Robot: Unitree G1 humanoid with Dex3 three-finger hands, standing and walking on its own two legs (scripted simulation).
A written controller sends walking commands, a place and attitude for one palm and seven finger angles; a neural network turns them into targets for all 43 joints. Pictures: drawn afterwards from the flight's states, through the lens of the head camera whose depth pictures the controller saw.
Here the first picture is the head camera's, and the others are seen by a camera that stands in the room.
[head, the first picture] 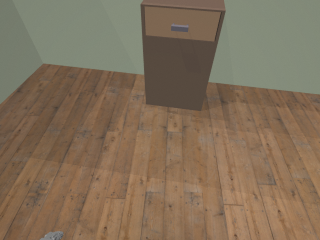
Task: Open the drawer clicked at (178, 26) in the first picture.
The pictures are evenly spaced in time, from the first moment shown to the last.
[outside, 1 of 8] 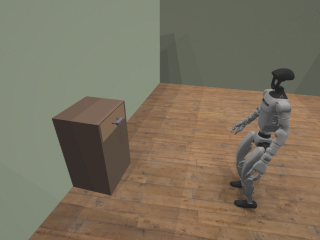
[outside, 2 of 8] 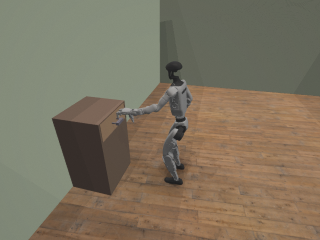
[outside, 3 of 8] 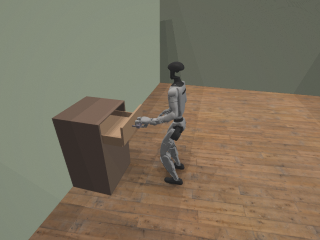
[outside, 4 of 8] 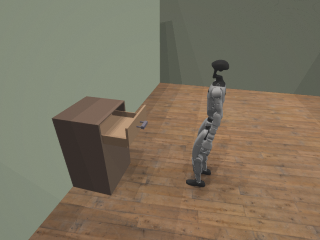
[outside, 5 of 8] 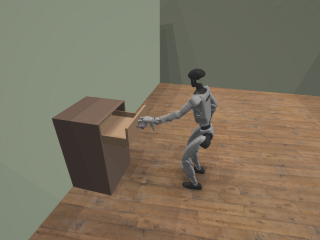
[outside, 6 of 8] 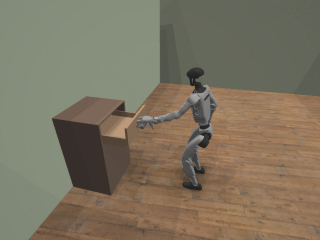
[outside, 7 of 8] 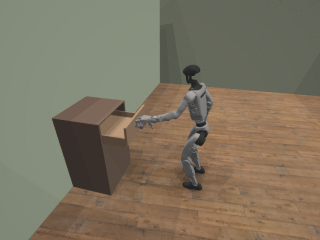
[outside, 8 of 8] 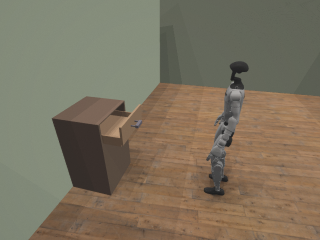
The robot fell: no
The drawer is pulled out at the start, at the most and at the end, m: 0.00 0.30 0.19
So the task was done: yes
